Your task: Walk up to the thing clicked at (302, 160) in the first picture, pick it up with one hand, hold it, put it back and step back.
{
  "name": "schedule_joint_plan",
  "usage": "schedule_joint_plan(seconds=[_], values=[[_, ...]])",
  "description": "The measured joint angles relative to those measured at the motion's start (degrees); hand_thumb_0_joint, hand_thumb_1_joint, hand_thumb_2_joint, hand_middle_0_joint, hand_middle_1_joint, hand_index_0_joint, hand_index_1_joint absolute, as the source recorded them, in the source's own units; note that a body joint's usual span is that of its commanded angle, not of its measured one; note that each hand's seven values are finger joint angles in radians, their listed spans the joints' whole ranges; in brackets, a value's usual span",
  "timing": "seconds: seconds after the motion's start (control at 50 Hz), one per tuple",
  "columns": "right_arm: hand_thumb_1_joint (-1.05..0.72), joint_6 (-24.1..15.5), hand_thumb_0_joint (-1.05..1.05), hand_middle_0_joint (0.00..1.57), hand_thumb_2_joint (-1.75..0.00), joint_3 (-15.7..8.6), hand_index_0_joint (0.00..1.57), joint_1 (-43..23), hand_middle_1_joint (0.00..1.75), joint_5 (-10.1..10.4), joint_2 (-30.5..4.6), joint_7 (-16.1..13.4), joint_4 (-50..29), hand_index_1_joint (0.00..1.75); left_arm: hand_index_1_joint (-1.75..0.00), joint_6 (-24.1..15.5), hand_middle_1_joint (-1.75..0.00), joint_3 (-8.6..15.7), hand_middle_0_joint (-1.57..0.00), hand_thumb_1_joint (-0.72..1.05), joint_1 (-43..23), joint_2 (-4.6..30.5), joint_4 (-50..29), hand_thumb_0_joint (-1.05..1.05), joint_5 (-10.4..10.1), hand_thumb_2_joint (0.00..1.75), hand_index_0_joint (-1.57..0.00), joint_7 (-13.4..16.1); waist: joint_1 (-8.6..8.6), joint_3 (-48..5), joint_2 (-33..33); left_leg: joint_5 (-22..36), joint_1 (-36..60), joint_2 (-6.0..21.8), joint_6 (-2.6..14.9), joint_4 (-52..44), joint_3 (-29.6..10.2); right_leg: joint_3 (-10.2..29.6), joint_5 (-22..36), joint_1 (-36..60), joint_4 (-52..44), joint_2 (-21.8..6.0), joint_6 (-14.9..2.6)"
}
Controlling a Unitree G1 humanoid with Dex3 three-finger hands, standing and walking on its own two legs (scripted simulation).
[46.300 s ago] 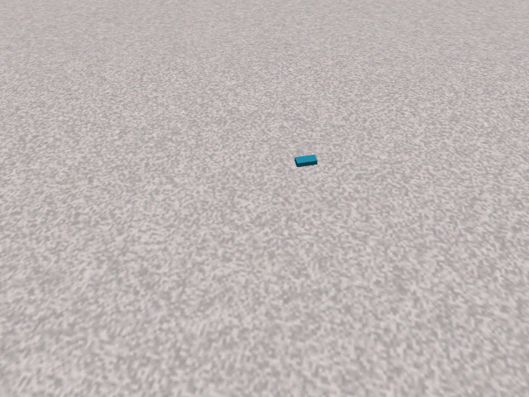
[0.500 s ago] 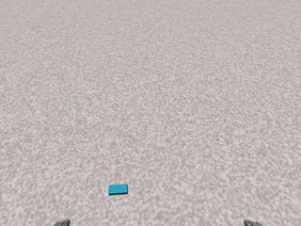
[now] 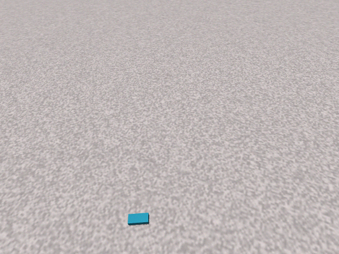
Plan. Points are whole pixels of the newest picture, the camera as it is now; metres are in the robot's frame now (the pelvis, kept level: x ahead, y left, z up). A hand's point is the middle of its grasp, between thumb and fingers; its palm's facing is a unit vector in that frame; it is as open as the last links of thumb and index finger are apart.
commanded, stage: stand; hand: left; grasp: from above
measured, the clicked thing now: (138, 218) +0.46 +0.23 -0.77
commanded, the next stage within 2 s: step back in 1.68 s
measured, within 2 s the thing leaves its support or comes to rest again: neither
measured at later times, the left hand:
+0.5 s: hand out of the picture +0.05 +0.23 -0.16, palm faces +0.01 -0.95 -0.32, open 7.4 cm
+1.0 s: hand out of the picture +0.10 +0.23 -0.16, palm faces +0.00 -0.95 -0.32, open 7.4 cm
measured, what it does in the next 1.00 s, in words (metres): stands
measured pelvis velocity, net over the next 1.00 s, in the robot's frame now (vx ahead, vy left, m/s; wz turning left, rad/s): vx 0.02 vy -0.01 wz -0.01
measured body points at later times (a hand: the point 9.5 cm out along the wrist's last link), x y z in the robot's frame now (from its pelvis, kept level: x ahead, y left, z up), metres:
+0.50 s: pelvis +0.00 -0.01 +0.00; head +0.01 -0.02 +0.45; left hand +0.05 +0.28 -0.14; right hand +0.06 -0.30 -0.14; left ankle +0.02 +0.12 -0.74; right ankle +0.02 -0.14 -0.74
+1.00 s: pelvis +0.02 -0.01 +0.00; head +0.03 -0.02 +0.45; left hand +0.10 +0.28 -0.13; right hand +0.09 -0.30 -0.14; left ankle +0.02 +0.12 -0.74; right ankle +0.02 -0.14 -0.74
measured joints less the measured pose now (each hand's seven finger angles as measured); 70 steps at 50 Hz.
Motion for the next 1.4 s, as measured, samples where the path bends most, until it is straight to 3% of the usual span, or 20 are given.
schedule_joint_plan(seconds=[1.4], values=[[-0.90,-0.54,0.01,0.21,-0.90,1.39,0.21,-2.53,0.30,0.63,-2.59,0.74,2.33,0.30,-0.30,-0.66,-0.30,-0.54,-0.20,0.90,-4.72,2.09,1.62,0.00,-1.03,0.90,-0.20,-1.38,-1.10,-0.17,-0.46,0.30,1.77,1.46,-0.99,-4.14,0.55,0.49,0.51,1.26,-3.83,1.40,-0.97]])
